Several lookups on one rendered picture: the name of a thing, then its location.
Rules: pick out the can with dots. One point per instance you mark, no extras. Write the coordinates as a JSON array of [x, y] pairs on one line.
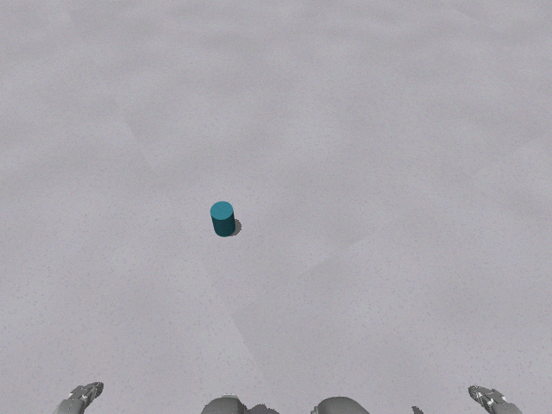
[[223, 219]]

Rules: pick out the left robot hand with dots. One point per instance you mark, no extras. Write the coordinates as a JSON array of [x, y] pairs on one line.
[[79, 399]]

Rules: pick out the right robot hand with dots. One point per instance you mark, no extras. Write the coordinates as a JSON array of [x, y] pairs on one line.
[[493, 401]]

